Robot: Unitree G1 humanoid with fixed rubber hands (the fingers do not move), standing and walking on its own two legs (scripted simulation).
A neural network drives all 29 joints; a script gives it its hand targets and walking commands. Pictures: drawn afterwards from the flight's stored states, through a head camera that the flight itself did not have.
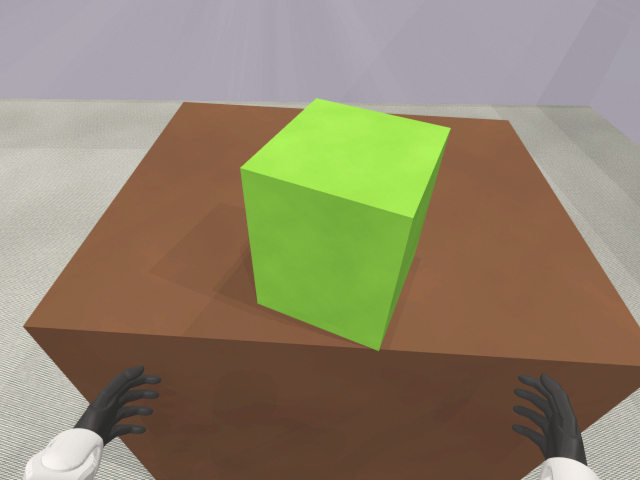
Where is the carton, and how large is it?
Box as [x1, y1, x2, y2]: [240, 98, 450, 350]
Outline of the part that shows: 316,98 240,168 257,302 378,350 415,251 450,128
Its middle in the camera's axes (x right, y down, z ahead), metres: +0.04 -0.03 +0.57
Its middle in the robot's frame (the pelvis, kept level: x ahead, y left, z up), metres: +0.44 +0.01 +0.10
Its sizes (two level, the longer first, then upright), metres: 0.210 0.200 0.250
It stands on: a pedestal, 0.76 m high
